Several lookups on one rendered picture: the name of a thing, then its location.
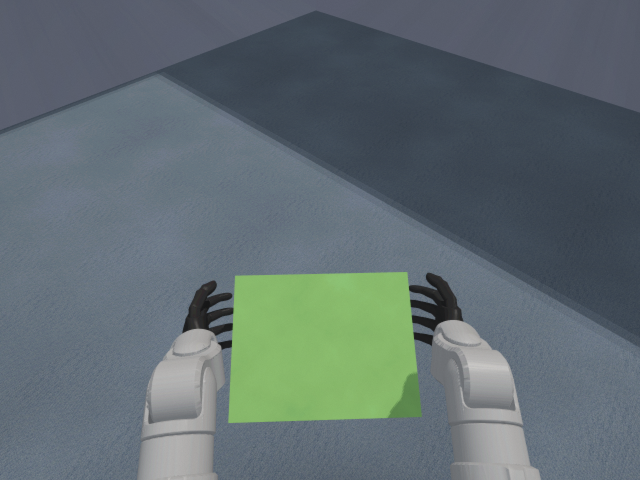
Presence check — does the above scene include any carton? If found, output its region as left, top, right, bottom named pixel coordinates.
left=228, top=272, right=422, bottom=423

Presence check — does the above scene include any robot left hand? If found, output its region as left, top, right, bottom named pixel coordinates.
left=182, top=280, right=234, bottom=350

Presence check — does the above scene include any robot right hand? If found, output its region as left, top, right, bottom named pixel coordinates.
left=409, top=273, right=464, bottom=346

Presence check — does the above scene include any robot right forearm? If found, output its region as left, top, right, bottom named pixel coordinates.
left=430, top=320, right=541, bottom=480

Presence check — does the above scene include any robot left forearm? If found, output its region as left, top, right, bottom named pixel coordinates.
left=137, top=329, right=225, bottom=480

